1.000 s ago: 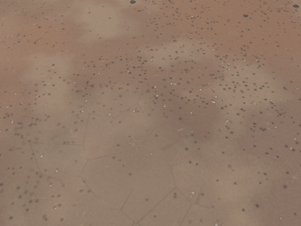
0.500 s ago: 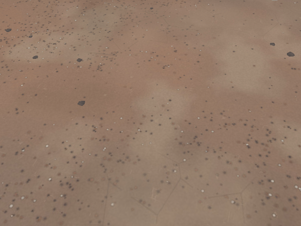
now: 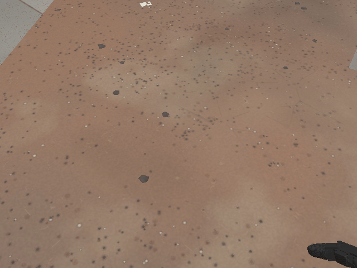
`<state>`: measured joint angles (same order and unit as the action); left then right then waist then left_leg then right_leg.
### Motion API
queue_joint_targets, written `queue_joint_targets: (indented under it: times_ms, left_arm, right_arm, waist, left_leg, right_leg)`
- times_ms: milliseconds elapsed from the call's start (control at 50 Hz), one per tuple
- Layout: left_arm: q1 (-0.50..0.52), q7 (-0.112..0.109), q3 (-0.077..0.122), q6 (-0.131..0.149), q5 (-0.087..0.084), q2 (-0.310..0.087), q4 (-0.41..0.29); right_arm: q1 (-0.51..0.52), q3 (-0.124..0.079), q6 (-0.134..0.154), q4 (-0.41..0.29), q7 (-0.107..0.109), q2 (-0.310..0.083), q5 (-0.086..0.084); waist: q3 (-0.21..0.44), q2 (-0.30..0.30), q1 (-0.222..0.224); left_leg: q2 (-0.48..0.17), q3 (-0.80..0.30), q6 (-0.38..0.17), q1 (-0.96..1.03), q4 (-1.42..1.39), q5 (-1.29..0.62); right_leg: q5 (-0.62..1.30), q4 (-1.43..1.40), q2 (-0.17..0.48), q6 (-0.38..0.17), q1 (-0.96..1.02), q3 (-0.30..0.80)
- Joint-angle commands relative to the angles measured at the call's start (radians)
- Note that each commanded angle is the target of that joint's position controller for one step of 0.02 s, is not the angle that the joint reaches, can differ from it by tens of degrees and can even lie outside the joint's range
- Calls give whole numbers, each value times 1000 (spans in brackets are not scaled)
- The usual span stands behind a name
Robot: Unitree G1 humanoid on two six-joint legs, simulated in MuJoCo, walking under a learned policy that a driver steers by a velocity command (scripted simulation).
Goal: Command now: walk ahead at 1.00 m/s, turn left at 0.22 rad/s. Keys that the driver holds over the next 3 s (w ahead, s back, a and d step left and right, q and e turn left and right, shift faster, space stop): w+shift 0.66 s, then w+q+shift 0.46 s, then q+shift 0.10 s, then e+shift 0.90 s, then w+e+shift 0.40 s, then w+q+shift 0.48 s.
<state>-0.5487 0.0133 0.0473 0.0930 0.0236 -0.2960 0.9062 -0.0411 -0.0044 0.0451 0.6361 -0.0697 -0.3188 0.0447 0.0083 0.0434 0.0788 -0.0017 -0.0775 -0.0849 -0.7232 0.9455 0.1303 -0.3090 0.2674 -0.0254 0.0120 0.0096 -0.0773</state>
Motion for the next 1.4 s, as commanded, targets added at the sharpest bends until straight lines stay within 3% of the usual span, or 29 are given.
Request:
queue_joint_targets:
  times_ms: [20,100,140,160,180,200,240,300,380,500,580,600,620,640,660,700,800,940,1020,1060,1080,1100,1120,1160,1240,1260,1280,1340,1400]
  left_arm:
    - [101,6,15,36,-16,-125,-69]
    - [42,-5,24,24,-12,-204,-22]
    - [67,-23,28,-6,-5,-231,-18]
    - [64,-23,14,-10,0,-176,-42]
    - [-38,1,-20,-5,-18,-3,-92]
    - [70,-9,2,2,-19,-116,-119]
    - [208,-7,-7,9,-17,-96,-151]
    - [177,17,-17,-32,16,-53,-132]
    - [426,36,-34,-48,24,-27,-227]
    - [588,48,-49,-29,-4,-34,-271]
    - [260,2,-5,-28,13,-135,-180]
    - [52,-18,19,-34,19,-182,-120]
    - [-24,-32,59,-33,50,-309,-112]
    - [-12,-13,57,-39,26,-261,-112]
    - [108,-8,53,-35,15,-212,-108]
    - [207,-2,29,-17,21,-97,-94]
    - [203,9,10,37,-1,-47,-32]
    - [122,-10,7,62,-19,-89,2]
    - [149,-55,36,-9,11,-200,-32]
    - [224,-54,48,-36,30,-216,-60]
    - [246,-31,13,-18,37,-65,-108]
    - [204,-18,1,1,-15,-54,-223]
    - [290,-24,-10,27,-1,-87,-228]
    - [359,-28,-15,36,10,-79,-226]
    - [342,-17,-27,-39,34,-64,-256]
    - [479,-20,-11,11,-27,-63,-290]
    - [528,-13,-30,29,-27,-16,-314]
    - [609,12,-33,65,-21,22,-312]
    - [582,29,-7,55,-28,-33,-315]
  right_arm:
    - [128,17,15,-100,-22,-16,-6]
    - [65,3,15,-65,6,-55,7]
    - [-285,-33,14,48,36,-118,4]
    - [-449,-62,12,96,56,-190,18]
    - [-421,-84,14,94,68,-268,36]
    - [-424,-87,12,86,67,-237,-1]
    - [-325,-74,29,130,68,-147,-12]
    - [-289,-47,52,158,69,-47,-18]
    - [-360,-48,75,208,61,-52,-39]
    - [-439,-56,98,265,59,-116,-58]
    - [-440,-70,53,297,90,-194,-8]
    - [-396,-67,43,289,98,-184,3]
    - [-524,-28,51,247,81,-8,-25]
    - [-526,-30,68,249,73,-41,-50]
    - [-363,-37,72,206,82,-79,-48]
    - [-283,-27,65,195,70,-51,-41]
    - [-188,-10,-11,143,28,22,-18]
    - [67,4,11,56,-10,39,-28]
    - [-205,-36,12,132,10,-65,-35]
    - [-557,-93,-1,232,42,-151,-32]
    - [-465,-112,-15,231,61,-212,-40]
    - [-421,-138,-30,192,59,-302,-14]
    - [-418,-138,-27,177,66,-251,-12]
    - [-357,-117,-11,207,76,-160,-27]
    - [-269,-95,24,172,77,-146,-47]
    - [-238,-72,42,138,82,-19,-104]
    - [-246,-71,39,148,96,-43,-107]
    - [-454,-67,13,226,131,-53,-61]
    - [-454,-59,8,244,140,-45,-35]
  waist:
    - [-143,-91,-67]
    - [-41,-151,-119]
    - [143,-171,-289]
    - [248,-105,-333]
    - [353,195,-180]
    - [382,105,-235]
    - [62,-16,-158]
    - [-14,-4,-50]
    - [-163,-7,-69]
    - [-151,-46,-97]
    - [87,48,71]
    - [175,44,174]
    - [330,-250,76]
    - [455,-257,78]
    - [227,-145,47]
    - [23,0,-23]
    - [-145,-81,-112]
    - [-169,-63,-73]
    - [53,-179,-233]
    - [188,-141,-382]
    - [87,134,-247]
    - [273,269,-171]
    - [226,16,-201]
    - [-14,-183,-104]
    - [-35,-156,-6]
    - [-49,-187,-51]
    - [-40,-151,-61]
    - [48,-37,-192]
    - [51,72,-156]
  left_leg:
    - [-21,118,-15,180,-226,-157]
    - [65,194,-70,336,-319,-44]
    - [102,175,-104,708,-377,38]
    - [-48,9,-122,968,-359,230]
    - [-351,-527,-209,1206,-466,513]
    - [-354,-748,-209,1176,-623,518]
    - [-272,-434,-187,869,-662,206]
    - [-181,-264,-154,604,-749,124]
    - [-127,-115,-157,528,-880,-36]
    - [-124,42,-91,639,-968,-535]
    - [-172,76,-48,814,-401,-1121]
    - [-139,98,-42,674,-105,-956]
    - [5,104,-8,300,423,-185]
    - [132,-37,-18,92,609,336]
    - [35,-46,-36,-28,606,221]
    - [-50,-32,-42,31,464,128]
    - [-128,-9,-1,48,273,37]
    - [-38,219,-65,153,-252,-351]
    - [124,279,-114,420,-269,-102]
    - [110,148,-178,810,-333,69]
    - [-61,-143,-214,885,-335,10]
    - [-232,-706,-451,1184,-539,164]
    - [-244,-759,-403,1159,-663,197]
    - [-165,-517,-298,821,-671,-198]
    - [-47,-235,-241,475,-656,-751]
    - [-15,-224,-195,434,-648,-699]
    - [12,-160,-157,418,-630,-715]
    - [45,-87,-32,483,-613,-600]
    - [23,-66,48,558,-489,-641]
  right_leg:
    - [354,-309,223,-145,-237,81]
    - [1111,-76,251,-125,19,-3]
    - [1222,385,238,-100,-32,-29]
    - [880,734,189,-98,-242,-18]
    - [-145,1123,19,-72,-628,42]
    - [-138,1213,2,-104,-735,174]
    - [28,1093,91,-103,-773,148]
    - [17,960,148,-71,-630,152]
    - [158,724,180,-34,-753,78]
    - [532,303,73,-101,-472,-32]
    - [222,312,-52,-159,-142,-43]
    - [133,323,9,-181,91,13]
    - [-65,333,341,-310,430,470]
    - [-234,90,435,-366,514,933]
    - [-215,42,375,-327,362,782]
    - [-63,-23,315,-260,28,493]
    - [79,-205,246,-167,-269,156]
    - [761,-256,191,-72,-82,-176]
    - [1453,237,240,-38,144,-195]
    - [1139,847,216,-52,-64,-174]
    - [22,1177,51,-27,-403,-135]
    - [-209,1432,-58,15,-791,71]
    - [-113,1372,19,-14,-879,167]
    - [-57,1165,87,-5,-785,153]
    - [-71,850,121,64,-543,92]
    - [0,751,93,67,-551,97]
    - [97,598,73,67,-528,52]
    - [616,282,-40,23,-364,-20]
    - [637,229,-109,-37,-291,-16]
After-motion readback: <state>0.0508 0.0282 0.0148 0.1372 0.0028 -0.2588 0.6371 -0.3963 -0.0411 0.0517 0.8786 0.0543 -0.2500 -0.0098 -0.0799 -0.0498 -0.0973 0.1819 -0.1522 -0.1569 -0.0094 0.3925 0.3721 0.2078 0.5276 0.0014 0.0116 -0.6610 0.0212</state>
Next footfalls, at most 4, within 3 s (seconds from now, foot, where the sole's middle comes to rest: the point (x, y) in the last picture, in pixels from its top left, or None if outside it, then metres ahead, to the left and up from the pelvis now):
0.16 left None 0.35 0.09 -0.77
0.60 right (215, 194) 0.81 -0.06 -0.77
1.06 left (174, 119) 1.23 0.15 -0.77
1.46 right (167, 70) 1.62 0.23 -0.77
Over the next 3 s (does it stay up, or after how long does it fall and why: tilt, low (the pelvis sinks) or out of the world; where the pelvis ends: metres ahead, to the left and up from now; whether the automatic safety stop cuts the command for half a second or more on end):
stays up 1.92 -0.02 -0.04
